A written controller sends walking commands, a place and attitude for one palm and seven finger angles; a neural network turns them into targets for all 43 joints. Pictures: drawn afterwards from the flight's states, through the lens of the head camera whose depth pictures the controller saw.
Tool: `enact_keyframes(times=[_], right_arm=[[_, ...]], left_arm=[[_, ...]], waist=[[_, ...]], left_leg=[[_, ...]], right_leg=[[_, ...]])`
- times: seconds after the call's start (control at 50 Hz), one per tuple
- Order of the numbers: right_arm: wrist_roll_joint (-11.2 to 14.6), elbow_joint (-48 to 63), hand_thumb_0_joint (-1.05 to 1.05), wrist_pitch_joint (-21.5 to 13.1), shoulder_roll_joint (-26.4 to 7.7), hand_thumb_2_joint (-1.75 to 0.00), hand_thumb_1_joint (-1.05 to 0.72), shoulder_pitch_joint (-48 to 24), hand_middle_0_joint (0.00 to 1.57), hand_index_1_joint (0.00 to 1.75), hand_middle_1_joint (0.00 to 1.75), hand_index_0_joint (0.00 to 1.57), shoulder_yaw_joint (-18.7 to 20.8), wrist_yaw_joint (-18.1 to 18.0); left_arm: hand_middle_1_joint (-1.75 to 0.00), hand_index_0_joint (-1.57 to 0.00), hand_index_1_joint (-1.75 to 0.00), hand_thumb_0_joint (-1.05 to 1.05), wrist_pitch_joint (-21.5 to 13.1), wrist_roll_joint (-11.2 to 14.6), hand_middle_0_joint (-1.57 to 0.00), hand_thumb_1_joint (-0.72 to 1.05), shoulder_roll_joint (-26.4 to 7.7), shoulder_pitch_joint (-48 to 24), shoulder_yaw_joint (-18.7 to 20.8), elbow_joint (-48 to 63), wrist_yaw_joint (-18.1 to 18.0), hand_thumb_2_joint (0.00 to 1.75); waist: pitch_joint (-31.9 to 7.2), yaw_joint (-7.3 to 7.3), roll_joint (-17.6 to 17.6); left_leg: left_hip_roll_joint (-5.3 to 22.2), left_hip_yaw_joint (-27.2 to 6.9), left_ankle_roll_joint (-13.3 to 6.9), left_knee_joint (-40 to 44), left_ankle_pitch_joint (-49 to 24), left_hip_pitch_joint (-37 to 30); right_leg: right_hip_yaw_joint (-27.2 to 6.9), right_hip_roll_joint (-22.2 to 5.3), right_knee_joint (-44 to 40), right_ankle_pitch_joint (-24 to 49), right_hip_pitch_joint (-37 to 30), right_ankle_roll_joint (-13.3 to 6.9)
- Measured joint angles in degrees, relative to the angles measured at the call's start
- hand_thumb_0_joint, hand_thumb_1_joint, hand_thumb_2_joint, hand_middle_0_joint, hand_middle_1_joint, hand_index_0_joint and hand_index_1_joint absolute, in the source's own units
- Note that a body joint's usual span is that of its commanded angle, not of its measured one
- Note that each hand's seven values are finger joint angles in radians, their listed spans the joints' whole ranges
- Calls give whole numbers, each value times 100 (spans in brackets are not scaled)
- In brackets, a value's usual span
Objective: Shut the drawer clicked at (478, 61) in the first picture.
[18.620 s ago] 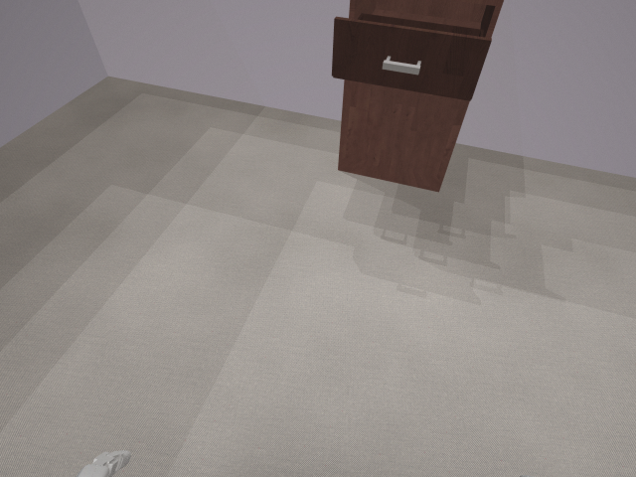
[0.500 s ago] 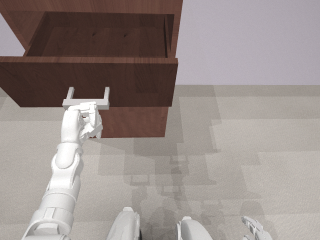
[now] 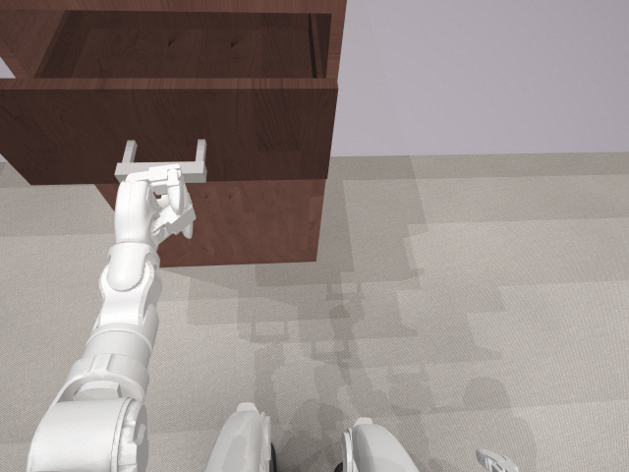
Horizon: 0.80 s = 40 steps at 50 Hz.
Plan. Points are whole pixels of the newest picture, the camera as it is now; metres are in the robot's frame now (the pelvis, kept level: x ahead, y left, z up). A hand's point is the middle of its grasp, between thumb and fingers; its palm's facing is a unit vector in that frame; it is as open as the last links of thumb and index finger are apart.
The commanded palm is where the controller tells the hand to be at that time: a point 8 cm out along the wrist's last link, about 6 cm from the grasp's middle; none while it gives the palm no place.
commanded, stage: push the drawer shut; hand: left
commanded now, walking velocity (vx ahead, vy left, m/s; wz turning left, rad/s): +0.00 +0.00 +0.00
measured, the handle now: (164, 160) +0.51 +0.20 +0.05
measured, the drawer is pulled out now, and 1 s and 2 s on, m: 0.16 0.04 0.00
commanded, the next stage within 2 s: pull the fist back off the drawer in 1.56 s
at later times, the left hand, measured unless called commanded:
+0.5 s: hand (195, 165) +0.51 +0.16 +0.04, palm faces +0.05 -1.00 -0.03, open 3.3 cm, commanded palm +0.49 +0.20 +0.05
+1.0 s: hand (195, 141) +0.55 +0.16 +0.05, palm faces +0.06 -1.00 -0.03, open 3.4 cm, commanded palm +0.55 +0.19 +0.05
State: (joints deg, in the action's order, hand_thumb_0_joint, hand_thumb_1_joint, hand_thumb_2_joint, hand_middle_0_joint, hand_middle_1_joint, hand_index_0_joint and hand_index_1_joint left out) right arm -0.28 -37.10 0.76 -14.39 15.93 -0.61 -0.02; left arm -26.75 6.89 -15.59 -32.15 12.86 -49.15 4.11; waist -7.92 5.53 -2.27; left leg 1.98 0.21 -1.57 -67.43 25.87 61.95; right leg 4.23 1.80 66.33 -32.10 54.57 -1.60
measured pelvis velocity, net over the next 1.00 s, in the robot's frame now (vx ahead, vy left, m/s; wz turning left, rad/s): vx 0.00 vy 0.00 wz -0.04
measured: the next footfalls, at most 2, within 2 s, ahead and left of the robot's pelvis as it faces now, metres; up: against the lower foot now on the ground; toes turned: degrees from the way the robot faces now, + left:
none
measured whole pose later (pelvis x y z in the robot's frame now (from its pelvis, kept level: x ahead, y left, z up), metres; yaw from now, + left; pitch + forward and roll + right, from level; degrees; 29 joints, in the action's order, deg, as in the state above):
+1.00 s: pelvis +0.00 +0.00 -0.02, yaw -2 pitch +27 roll -5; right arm -2.8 -37.9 3.6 -14.6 20.8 -2.1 1.8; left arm -25.1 0.6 -28.9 -57.3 23.2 -70.6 5.6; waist -7.2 12.3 -3.2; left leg 3.6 -1.1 -1.7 -71.8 27.1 71.7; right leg 5.2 3.6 68.6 -32.1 63.4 -1.7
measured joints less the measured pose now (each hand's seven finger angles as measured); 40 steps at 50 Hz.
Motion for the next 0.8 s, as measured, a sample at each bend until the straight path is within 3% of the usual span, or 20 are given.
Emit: enact_keyframes(times=[0.46, 0.8], right_arm=[[-131, -120, 0, 135, -48, -90, -91, 302, 20, 30, 30, 20, -55, 62], [-215, -87, 0, 294, -16, -90, -91, 525, 20, 30, 30, 20, -83, 186]], left_arm=[[-160, -140, -160, 4, -63, -268, -140, 84, -728, -1673, 617, -1566, 112, 93], [-160, -140, -160, 6, 92, -477, -140, 85, -1020, -2065, 929, -1812, 111, 92]], waist=[[44, 367, -51], [51, 551, -82]], left_leg=[[75, -77, 12, -314, 26, 665], [145, -72, -4, -313, 99, 758]], right_leg=[[66, 76, 263, -8, 635, -29], [41, 153, 159, 3, 707, -10]])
